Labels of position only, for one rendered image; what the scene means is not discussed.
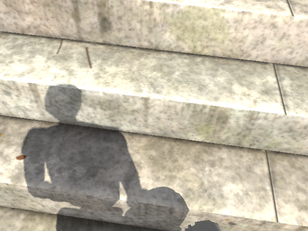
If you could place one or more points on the robot right thigh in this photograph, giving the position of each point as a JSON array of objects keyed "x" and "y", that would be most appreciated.
[{"x": 203, "y": 225}]

